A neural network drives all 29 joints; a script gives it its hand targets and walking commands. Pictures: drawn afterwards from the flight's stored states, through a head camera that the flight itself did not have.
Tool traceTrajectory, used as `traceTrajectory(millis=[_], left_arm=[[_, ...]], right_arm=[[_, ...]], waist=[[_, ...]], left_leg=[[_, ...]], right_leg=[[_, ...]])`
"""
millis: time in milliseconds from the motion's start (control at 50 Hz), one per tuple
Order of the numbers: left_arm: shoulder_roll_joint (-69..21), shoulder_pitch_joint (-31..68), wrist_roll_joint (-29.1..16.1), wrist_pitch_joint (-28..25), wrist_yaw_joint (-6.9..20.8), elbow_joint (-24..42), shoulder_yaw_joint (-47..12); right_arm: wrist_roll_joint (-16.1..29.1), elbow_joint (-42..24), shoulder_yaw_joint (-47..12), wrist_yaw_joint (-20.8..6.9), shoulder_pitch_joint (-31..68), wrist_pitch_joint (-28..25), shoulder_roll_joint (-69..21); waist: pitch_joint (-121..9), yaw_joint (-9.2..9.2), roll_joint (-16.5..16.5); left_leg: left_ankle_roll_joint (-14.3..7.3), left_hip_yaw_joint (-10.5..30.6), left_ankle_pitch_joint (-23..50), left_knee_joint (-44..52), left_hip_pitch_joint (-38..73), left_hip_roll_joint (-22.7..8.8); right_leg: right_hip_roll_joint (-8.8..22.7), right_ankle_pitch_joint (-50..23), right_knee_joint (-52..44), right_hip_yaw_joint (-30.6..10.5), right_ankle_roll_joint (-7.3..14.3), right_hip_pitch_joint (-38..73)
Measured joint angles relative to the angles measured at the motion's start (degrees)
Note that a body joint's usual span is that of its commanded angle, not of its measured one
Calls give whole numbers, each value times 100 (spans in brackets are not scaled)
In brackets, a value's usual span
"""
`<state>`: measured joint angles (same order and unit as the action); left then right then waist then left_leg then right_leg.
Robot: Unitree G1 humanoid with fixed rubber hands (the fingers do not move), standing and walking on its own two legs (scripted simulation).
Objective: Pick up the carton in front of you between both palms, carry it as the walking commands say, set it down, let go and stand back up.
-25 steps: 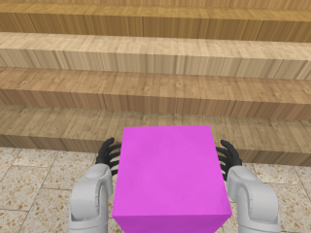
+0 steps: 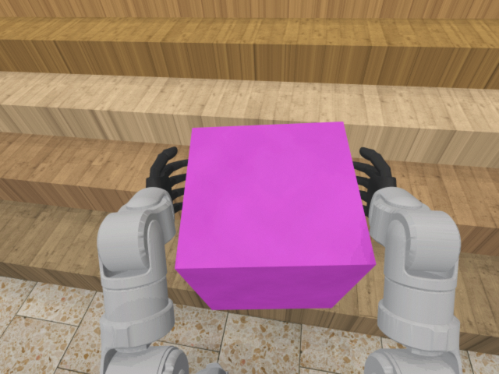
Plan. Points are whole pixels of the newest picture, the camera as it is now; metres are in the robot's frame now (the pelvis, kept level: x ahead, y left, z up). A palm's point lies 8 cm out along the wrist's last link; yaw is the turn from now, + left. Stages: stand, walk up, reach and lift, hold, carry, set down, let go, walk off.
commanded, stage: carry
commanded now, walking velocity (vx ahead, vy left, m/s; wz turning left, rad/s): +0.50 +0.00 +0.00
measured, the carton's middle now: (269, 227) +0.34 +0.01 +0.08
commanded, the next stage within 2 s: none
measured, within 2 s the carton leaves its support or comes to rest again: neither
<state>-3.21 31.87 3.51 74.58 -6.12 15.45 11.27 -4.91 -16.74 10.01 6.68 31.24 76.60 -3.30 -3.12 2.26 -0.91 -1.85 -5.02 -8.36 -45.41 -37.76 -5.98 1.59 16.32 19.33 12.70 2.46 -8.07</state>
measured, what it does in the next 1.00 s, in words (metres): climbs: left foot, then right foot 0.17 m higher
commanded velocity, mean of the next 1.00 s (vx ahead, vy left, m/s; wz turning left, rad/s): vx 0.50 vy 0.00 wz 0.00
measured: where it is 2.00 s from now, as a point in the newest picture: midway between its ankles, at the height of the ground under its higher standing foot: (276, 90)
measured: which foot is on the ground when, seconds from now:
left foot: up 0.00-0.12, down 0.14-0.66, up 0.68-1.00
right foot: down 0.00-0.14, up 0.16-0.62, down 0.64-1.00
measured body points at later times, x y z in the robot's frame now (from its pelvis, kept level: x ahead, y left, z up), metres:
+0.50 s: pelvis +0.33 +0.04 -0.01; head +0.42 +0.05 +0.43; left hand +0.76 +0.18 +0.12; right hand +0.73 -0.13 +0.12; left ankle +0.25 +0.10 -0.74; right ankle +0.36 -0.07 -0.50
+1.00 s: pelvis +0.71 +0.00 +0.17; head +0.76 -0.01 +0.62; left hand +1.10 +0.21 +0.38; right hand +1.14 -0.09 +0.36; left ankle +0.79 +0.12 -0.29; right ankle +0.63 -0.06 -0.57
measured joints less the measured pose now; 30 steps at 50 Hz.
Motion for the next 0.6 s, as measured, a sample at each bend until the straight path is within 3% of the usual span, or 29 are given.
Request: traceTrajectory(millis=[80,120,160,220,260,400,460,520,560,600], left_arm=[[222,707,-5,135,-41,-895,46],[341,1017,-7,189,-43,-1292,91],[524,1315,-64,175,-41,-1698,124],[643,1569,-98,154,-45,-2147,242],[613,1704,-52,148,-61,-2212,331],[447,2020,68,-78,-114,-1815,560],[395,1917,52,-132,-113,-1555,617],[349,1781,44,-109,-110,-1293,655],[272,1725,85,-103,-109,-1210,623],[179,1718,170,-105,-109,-1231,559]], right_arm=[[95,850,108,22,666,151,267],[131,1315,155,23,1006,162,357],[133,1792,187,28,1321,66,387],[161,2294,232,69,1569,-37,381],[215,2323,289,98,1625,-72,392],[244,1858,620,183,1786,-372,268],[192,1656,658,184,1739,-445,161],[175,1472,605,183,1624,-474,89],[222,1347,591,182,1519,-443,126],[297,1270,650,182,1423,-399,176]], waist=[[-50,-65,-5],[-24,-143,39],[67,-306,206],[378,-478,282],[606,-528,262],[989,-549,212],[908,-596,201],[824,-716,209],[796,-739,155],[792,-597,114]], left_leg=[[-116,-270,469,1090,196,145],[-179,-478,482,1502,532,294],[-359,-618,226,1246,646,436],[-471,-638,-238,962,764,497],[-466,-624,-306,1158,983,537],[-435,-499,-809,1485,1663,614],[-380,-400,-1202,1474,2037,637],[-230,-253,-1556,1670,2664,625],[-85,-154,-1647,2111,3245,525],[10,-185,-1409,2697,3821,370]], right_leg=[[-13,514,20,-77,-225,556],[63,966,474,-143,-337,697],[272,1299,1991,-360,-301,271],[70,1077,4641,-995,-105,-1030],[2,734,5489,-1084,9,-1828],[89,471,6698,-958,156,-4073],[145,819,7683,-877,253,-4900],[140,1704,9276,-864,409,-5814],[171,1987,9212,-726,455,-6267],[115,1671,7567,-434,540,-6169]])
